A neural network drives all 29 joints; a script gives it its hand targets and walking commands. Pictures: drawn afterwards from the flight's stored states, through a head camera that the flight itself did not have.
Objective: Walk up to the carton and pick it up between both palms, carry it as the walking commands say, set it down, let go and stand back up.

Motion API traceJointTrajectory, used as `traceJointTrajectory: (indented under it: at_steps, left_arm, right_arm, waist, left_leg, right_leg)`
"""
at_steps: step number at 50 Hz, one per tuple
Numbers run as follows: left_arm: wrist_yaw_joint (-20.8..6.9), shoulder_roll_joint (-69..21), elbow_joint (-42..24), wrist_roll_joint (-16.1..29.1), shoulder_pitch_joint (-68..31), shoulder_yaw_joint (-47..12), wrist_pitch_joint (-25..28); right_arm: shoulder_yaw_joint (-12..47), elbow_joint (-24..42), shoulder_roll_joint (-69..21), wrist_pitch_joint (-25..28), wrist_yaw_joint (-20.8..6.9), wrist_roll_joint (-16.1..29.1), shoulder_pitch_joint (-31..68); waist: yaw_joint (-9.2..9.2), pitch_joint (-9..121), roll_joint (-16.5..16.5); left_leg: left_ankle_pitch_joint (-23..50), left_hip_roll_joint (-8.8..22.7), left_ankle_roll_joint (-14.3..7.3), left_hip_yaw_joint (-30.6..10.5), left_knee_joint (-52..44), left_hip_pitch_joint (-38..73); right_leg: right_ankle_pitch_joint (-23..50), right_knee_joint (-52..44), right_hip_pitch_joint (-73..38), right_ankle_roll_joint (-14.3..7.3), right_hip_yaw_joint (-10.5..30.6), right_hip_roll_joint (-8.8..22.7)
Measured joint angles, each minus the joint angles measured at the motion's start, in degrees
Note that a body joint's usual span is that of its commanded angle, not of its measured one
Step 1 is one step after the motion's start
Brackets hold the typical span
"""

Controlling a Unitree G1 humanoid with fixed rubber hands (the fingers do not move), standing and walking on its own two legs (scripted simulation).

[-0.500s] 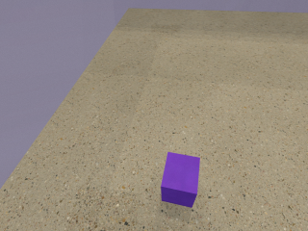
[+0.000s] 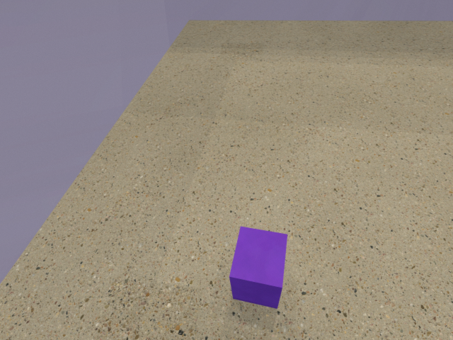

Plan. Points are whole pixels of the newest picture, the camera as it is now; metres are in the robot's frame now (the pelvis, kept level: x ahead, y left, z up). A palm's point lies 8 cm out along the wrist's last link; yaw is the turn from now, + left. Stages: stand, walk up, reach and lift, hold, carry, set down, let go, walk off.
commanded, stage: walk up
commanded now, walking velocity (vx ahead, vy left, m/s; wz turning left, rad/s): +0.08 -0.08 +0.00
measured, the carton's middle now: (259, 267) +0.51 -0.05 -0.64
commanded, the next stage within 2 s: none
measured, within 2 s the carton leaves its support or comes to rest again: neither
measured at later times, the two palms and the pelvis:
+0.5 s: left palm out of the picture -0.01 +0.30 -0.14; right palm out of the picture +0.05 -0.21 -0.12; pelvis -0.02 +0.05 +0.00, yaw +0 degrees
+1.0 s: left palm out of the picture +0.00 +0.27 -0.13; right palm out of the picture +0.01 -0.24 -0.13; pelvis -0.03 +0.02 +0.01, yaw +0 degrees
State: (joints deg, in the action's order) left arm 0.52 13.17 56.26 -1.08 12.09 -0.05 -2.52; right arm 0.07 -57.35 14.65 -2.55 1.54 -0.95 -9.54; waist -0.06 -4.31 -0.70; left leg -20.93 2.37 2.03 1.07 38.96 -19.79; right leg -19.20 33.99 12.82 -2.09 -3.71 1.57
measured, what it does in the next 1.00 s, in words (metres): steps on the spot: left foot, then right foot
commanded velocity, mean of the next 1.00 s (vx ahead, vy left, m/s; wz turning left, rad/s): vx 0.04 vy -0.04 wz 0.00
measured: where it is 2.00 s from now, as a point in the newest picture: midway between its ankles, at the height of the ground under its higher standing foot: outside the picture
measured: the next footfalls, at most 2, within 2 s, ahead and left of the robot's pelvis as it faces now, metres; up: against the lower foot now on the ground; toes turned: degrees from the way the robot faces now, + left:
left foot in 0.46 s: +0.04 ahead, +0.16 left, +0.00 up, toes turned +2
right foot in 0.88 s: +0.00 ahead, -0.09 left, +0.00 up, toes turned -4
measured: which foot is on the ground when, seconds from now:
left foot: up 0.00-0.44, down 0.46-1.00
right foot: down 0.00-0.46, up 0.48-0.86, down 0.88-1.00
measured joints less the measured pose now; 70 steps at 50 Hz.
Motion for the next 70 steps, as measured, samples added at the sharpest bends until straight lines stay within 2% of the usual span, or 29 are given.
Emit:
traceJointTrajectory:
  at_steps: [2, 6, 10, 18, 22, 24, 27, 30, 39, 42, 44, 51, 61, 64, 66, 70]
  left_arm:
    - [0.1, 0.0, 0.0, 0.0, 0.8, 0.0, 0.2]
    - [0.7, 0.0, 0.2, 0.0, 2.3, 0.0, 1.1]
    - [1.0, 0.0, 0.4, 0.0, 3.6, 0.0, 1.9]
    - [1.2, 0.0, 0.4, 0.0, 7.1, 0.0, 2.1]
    - [1.3, -0.1, 0.5, 0.0, 7.2, 0.0, 2.1]
    - [1.3, -0.1, 0.6, 0.0, 6.8, 0.0, 2.0]
    - [1.1, -0.1, 0.6, 0.0, 5.4, 0.0, 0.7]
    - [0.8, -0.1, 0.6, 0.0, 3.8, 0.0, 0.1]
    - [0.3, 0.0, 0.6, 0.0, 1.8, 0.0, -0.3]
    - [0.3, 0.0, 0.6, 0.0, 1.7, 0.0, -0.2]
    - [0.6, 0.0, 0.6, 0.0, 1.7, 0.0, 0.4]
    - [0.7, -0.9, 1.3, 0.0, 2.1, 0.0, 1.1]
    - [0.8, -0.9, 1.3, 0.0, 2.1, 0.0, 1.8]
    - [0.8, -0.9, 1.3, 0.0, 3.3, 0.0, 1.8]
    - [0.7, -0.9, 1.3, 0.0, 4.7, 0.0, 1.8]
    - [0.5, -1.0, 1.3, 0.0, 6.7, 0.0, 1.9]
  right_arm:
    - [0.0, 0.0, 0.0, -0.6, 0.0, 0.0, -0.1]
    - [0.0, -0.1, 0.0, -0.8, 0.0, 0.0, -0.1]
    - [0.0, -0.2, 0.0, -0.8, 0.0, 0.0, 0.0]
    - [0.0, -0.4, 0.0, -0.6, -1.0, 0.0, 0.1]
    - [0.0, -0.3, 0.1, 0.9, -1.0, 0.0, 1.0]
    - [0.0, -0.6, -0.2, 1.2, -0.9, 0.0, 0.7]
    - [0.0, -0.7, -0.3, 1.2, -0.6, 0.0, -1.1]
    - [0.0, -0.6, -0.3, 1.2, -0.5, 0.0, -2.1]
    - [0.0, -0.6, -0.3, 1.4, -0.3, 0.0, -2.2]
    - [0.0, -0.6, -0.3, 1.4, -0.2, 0.0, -2.2]
    - [0.0, -0.7, -0.4, 1.4, -0.2, 0.0, -2.2]
    - [0.0, -1.0, -0.4, 1.4, -0.2, 0.0, -1.7]
    - [0.0, -1.1, -0.4, 1.4, -0.2, 0.0, -1.7]
    - [0.0, -1.0, -0.4, 1.2, -0.8, 0.0, -1.7]
    - [0.0, -0.7, -0.4, 1.2, -1.1, 0.0, -1.5]
    - [0.0, -0.7, -0.4, 1.8, -1.9, 0.0, -1.2]
  waist:
    - [0.00, 0.2, 0.0]
    - [-0.02, 0.5, -0.5]
    - [-0.05, 0.7, -0.8]
    - [0.00, 2.6, -1.1]
    - [-0.06, 1.7, -1.0]
    - [0.03, 1.3, -0.5]
    - [-0.07, 1.3, 0.3]
    - [-0.01, 0.9, 1.2]
    - [0.03, 0.9, 1.5]
    - [0.09, 1.0, 1.6]
    - [0.06, 0.8, 2.8]
    - [0.03, 1.1, -0.2]
    - [0.03, 2.1, -0.4]
    - [0.11, 2.7, -0.2]
    - [0.09, 2.7, 0.2]
    - [0.03, 2.7, 0.5]
  left_leg:
    - [-0.9, 0.0, 0.0, 0.0, 5.5, -1.1]
    - [-0.9, 0.0, 0.0, 0.0, 10.8, -1.1]
    - [-0.9, 0.0, 0.0, -0.1, 11.7, -0.1]
    - [-1.0, 0.0, 0.0, -0.1, 9.1, 2.0]
    - [0.4, 0.0, 0.0, -0.2, -5.4, 5.7]
    - [6.8, 0.0, -1.0, 0.0, -8.2, 6.3]
    - [6.4, 0.0, -2.6, -0.1, -9.3, 7.1]
    - [7.6, 0.1, -3.2, 0.0, -11.9, 8.1]
    - [9.0, 0.1, -3.0, 0.0, -12.7, 5.9]
    - [9.0, -0.1, -2.2, 0.1, -12.0, 4.8]
    - [8.6, -1.4, -1.5, 0.3, -10.7, 3.9]
    - [8.4, -0.8, -1.2, 0.2, -12.4, 6.0]
    - [8.9, -0.8, -0.8, 0.2, -13.3, 6.5]
    - [0.4, -0.9, -0.8, 0.3, -4.5, 3.4]
    - [-0.6, -0.8, -0.6, 0.3, 3.5, 0.3]
    - [-0.9, -0.7, -0.4, 0.2, 4.3, -1.5]
  right_leg:
    - [0.4, -1.0, -0.1, -0.5, 0.0, -0.1]
    - [1.8, -3.0, -0.3, -0.8, 0.0, -0.4]
    - [2.8, -4.2, -0.3, -1.0, 0.0, -0.5]
    - [3.2, -4.7, -0.5, -1.0, -0.1, -0.5]
    - [3.9, -4.6, -0.4, 1.0, -0.2, -0.9]
    - [3.9, -4.4, -0.5, 1.5, -0.1, -1.0]
    - [-0.6, 2.9, 1.5, 1.5, -0.2, -1.1]
    - [-0.8, 7.1, 2.7, 1.5, 0.2, -1.1]
    - [-0.8, 6.7, 2.7, 1.5, 0.2, -1.1]
    - [-0.2, -0.7, 1.2, 1.5, 0.3, -1.0]
    - [4.5, -6.5, -0.5, 1.4, 0.6, 0.6]
    - [3.9, -6.3, -0.5, 1.4, 0.5, -0.8]
    - [3.9, -6.3, -0.6, 1.2, 0.5, -0.8]
    - [3.4, -6.3, -0.7, 0.7, 0.7, -0.6]
    - [3.2, -6.3, -0.7, 0.7, 1.1, 0.1]
    - [2.6, -6.4, -0.6, 0.7, 1.7, 1.5]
